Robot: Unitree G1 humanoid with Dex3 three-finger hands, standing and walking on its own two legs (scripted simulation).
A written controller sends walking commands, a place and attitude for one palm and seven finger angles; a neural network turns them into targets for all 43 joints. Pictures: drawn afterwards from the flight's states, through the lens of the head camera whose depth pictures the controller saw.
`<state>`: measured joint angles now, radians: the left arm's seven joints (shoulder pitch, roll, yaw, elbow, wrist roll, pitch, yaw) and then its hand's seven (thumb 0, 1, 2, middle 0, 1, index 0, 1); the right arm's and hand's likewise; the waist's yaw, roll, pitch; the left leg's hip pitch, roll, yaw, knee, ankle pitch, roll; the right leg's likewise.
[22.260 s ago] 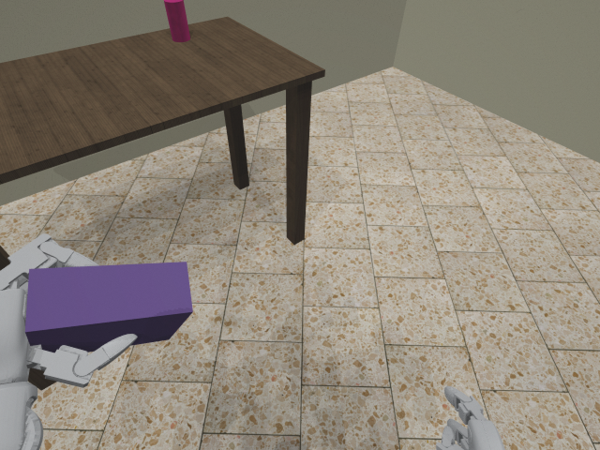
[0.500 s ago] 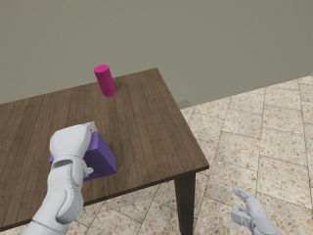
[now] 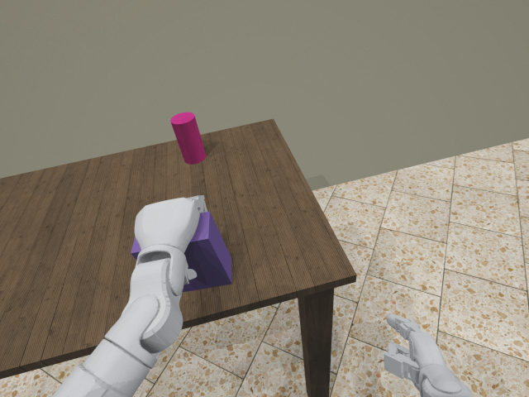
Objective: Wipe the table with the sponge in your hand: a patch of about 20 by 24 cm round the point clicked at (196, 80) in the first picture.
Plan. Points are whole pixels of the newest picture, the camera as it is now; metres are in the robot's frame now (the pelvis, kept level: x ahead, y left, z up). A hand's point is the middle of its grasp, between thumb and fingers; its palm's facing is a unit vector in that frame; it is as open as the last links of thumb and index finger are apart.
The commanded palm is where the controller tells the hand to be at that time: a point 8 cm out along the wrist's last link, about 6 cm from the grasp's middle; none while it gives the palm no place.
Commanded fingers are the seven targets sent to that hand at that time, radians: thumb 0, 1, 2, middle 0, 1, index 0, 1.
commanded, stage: wipe forward along the third lane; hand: left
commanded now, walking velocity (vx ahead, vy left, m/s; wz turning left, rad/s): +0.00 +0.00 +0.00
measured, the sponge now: (191, 263) +0.31 +0.17 +0.06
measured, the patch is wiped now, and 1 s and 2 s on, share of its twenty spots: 0.90 0.95 1.00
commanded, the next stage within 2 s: wipe back along the third lane in 1.68 s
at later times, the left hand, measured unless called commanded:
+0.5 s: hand (197, 226) +0.35 +0.16 +0.11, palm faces +0.02 -0.05 -1.00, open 9.7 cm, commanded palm +0.32 +0.17 +0.14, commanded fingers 0.00 0.10 1.30 -1.20 -1.60 -1.20 -1.60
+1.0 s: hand (197, 208) +0.39 +0.18 +0.11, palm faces -0.02 -0.03 -1.00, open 9.7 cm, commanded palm +0.37 +0.19 +0.13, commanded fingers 0.00 0.10 1.30 -1.20 -1.60 -1.20 -1.60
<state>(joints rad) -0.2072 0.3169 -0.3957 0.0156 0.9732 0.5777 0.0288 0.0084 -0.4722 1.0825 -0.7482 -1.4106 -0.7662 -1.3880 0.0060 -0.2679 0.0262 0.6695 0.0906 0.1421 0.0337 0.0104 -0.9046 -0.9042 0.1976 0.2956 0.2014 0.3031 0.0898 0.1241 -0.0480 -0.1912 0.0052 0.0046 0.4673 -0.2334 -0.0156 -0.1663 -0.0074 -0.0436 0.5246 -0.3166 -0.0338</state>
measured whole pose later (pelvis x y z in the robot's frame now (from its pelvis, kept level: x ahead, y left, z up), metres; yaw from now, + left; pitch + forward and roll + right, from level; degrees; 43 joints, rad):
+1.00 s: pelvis -0.01 -0.02 +0.00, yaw -1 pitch +2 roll +1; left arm -0.59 0.33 -0.24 0.63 0.95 0.41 0.05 0.00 -0.52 1.12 -0.79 -1.38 -0.81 -1.34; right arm 0.14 -0.30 0.01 0.72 0.09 0.16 -0.04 0.01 -0.90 -0.90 0.20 0.30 0.20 0.30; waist 0.01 0.09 -0.09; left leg -0.31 0.04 0.00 0.50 -0.23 0.00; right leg -0.29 0.03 -0.04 0.55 -0.30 -0.07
